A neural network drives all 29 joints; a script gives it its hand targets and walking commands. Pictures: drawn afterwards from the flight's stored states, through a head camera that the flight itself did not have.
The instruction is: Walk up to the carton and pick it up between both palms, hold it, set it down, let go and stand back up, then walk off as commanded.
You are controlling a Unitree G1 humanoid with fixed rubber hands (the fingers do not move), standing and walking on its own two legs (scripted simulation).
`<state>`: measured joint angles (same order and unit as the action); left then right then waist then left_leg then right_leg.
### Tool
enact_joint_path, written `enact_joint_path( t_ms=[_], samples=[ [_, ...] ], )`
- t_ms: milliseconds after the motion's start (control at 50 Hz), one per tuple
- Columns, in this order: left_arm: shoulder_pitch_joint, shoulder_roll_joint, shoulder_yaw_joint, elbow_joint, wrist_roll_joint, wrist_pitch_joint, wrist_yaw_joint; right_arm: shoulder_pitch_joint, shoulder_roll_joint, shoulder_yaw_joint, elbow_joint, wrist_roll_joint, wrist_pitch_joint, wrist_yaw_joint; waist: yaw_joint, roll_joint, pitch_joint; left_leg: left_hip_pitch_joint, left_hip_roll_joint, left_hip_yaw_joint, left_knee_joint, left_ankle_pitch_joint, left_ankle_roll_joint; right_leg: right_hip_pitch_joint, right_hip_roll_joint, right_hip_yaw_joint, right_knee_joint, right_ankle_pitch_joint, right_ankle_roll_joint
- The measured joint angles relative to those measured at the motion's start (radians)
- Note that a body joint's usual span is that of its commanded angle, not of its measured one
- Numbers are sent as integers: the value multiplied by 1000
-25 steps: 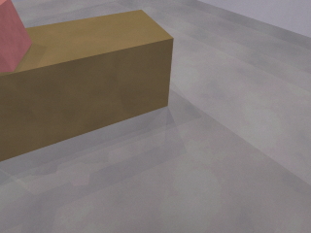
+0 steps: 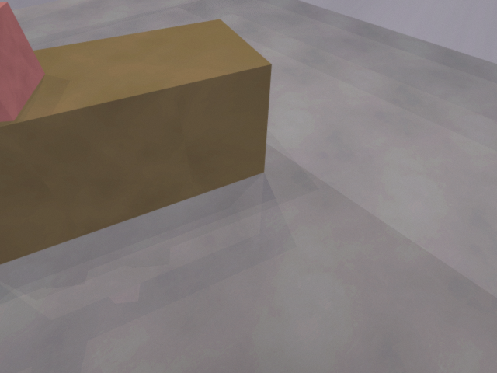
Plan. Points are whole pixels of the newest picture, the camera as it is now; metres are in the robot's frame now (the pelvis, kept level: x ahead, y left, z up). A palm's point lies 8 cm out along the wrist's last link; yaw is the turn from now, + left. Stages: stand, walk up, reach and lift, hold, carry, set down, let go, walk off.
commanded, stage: walk up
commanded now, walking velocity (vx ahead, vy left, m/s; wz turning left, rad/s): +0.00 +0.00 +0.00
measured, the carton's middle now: out of the picture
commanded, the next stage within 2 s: none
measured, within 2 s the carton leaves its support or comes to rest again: neither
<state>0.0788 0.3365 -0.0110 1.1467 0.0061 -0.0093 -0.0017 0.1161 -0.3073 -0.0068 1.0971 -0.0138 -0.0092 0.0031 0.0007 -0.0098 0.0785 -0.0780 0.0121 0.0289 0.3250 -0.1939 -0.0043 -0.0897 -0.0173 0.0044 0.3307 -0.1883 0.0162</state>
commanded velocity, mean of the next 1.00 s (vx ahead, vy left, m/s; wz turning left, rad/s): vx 0.00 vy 0.00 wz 0.00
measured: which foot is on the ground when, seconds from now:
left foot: down 0.00-0.08, up 0.10-0.30, down 0.32-0.60, up 0.62-0.86, down 0.88-1.00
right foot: down 0.00-0.34, up 0.36-0.56, down 0.58-0.94, up 0.96-1.00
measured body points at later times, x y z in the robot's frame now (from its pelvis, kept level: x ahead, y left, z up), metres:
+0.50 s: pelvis +0.07 +0.09 -0.04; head +0.08 +0.11 +0.41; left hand +0.07 +0.46 -0.14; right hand +0.22 -0.21 -0.13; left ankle +0.09 +0.21 -0.75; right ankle +0.07 -0.03 -0.71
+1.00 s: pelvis +0.19 +0.24 -0.04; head +0.23 +0.25 +0.40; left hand +0.05 +0.56 -0.14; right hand +0.48 +0.03 -0.13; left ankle +0.22 +0.37 -0.75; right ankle +0.18 +0.05 -0.69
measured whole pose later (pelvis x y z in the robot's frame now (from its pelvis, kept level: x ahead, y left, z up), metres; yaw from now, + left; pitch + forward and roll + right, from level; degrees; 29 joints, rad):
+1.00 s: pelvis +0.19 +0.24 -0.04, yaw +25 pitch -3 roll +0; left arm 0.35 0.47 0.06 0.93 0.01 -0.08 0.00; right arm 0.11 -0.41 -0.11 0.79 0.00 -0.03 0.10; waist 0.05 0.01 0.13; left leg -0.44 0.01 0.03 0.78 -0.28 0.01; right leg -0.31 -0.14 -0.02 1.14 -0.48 -0.03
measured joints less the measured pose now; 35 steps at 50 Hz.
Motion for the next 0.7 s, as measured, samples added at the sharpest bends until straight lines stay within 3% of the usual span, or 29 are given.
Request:
enact_joint_path(
  t_ms=[80,120,180,260,320,360,400,440,500,540,580,620,660,700],
  samples=[
    [15,-2,19,-33,1,-16,0,29,-14,-28,-46,-16,20,31,-15,16,-7,-53,0,-24,82,-35,6,-26,-3,-29,49,-31,-6],
    [45,-1,47,-92,12,-40,3,65,-36,-50,-98,-39,47,60,-25,39,-16,-156,0,-56,283,-166,23,-43,-5,-69,95,-66,1],
    [93,18,70,-168,21,-61,11,91,-72,-74,-139,-47,69,92,-21,66,-16,-297,26,-66,531,-210,12,-29,-17,-121,115,-93,15],
    [143,78,86,-210,34,-72,15,89,-108,-106,-173,-37,73,132,-19,73,3,-359,98,-53,500,-205,-7,11,-48,-171,146,-137,44],
    [163,131,98,-206,48,-63,13,89,-125,-131,-191,-21,64,148,-14,53,4,-333,125,-29,407,-163,8,23,-97,-189,231,-212,65],
    [161,161,107,-185,52,-47,17,94,-133,-142,-207,-11,42,146,-11,16,6,-329,88,5,436,-78,0,-24,-145,-148,404,-304,13],
    [145,177,107,-171,31,-30,17,101,-127,-139,-227,-7,29,131,-19,-7,7,-338,51,12,475,-110,2,-138,-110,-52,664,-325,-29],
    [136,184,98,-171,21,-35,10,105,-109,-131,-237,-8,29,119,-22,-31,12,-314,20,23,455,-119,16,-226,-81,-25,801,-290,-50],
    [145,170,88,-189,12,-57,-1,119,-83,-114,-253,-16,30,111,-24,-48,11,-277,-12,34,416,-128,35,-295,-54,-45,747,-295,-54],
    [156,148,78,-203,8,-66,-8,131,-74,-103,-272,-27,27,110,-25,-38,13,-263,-18,37,409,-142,44,-311,-31,-63,626,-328,-57],
    [172,123,67,-216,7,-80,-9,142,-72,-97,-290,-31,32,110,-30,-13,18,-261,-19,29,431,-170,47,-298,-5,-78,473,-284,-67],
    [202,94,60,-237,18,-105,-6,161,-75,-97,-296,-31,44,103,-43,31,9,-289,-35,-37,520,-248,58,-275,6,-101,432,-142,-65],
    [233,73,54,-256,21,-116,1,174,-73,-88,-275,-27,53,92,-35,61,-12,-348,-77,-125,677,-269,57,-248,-1,-129,427,-172,-46],
    [255,55,53,-262,17,-118,8,175,-73,-81,-255,-22,46,89,-22,90,-21,-396,-67,-144,777,-224,40,-201,-6,-155,392,-201,-32]
  ],
)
